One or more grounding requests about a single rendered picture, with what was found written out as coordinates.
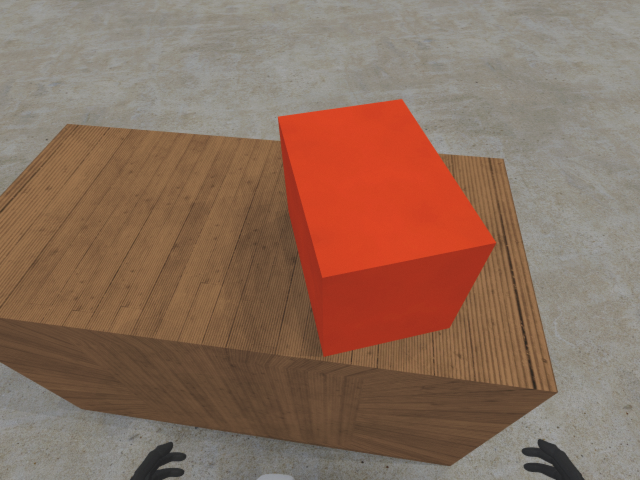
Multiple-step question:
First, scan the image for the robot left hand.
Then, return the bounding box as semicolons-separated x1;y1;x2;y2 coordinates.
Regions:
130;442;186;480

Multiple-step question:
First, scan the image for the pedestal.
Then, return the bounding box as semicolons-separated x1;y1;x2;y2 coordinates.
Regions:
0;124;558;466

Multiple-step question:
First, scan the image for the robot right hand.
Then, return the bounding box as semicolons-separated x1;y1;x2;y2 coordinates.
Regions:
522;439;585;480

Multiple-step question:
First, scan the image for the carton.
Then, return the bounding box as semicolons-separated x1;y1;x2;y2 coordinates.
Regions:
278;99;496;357

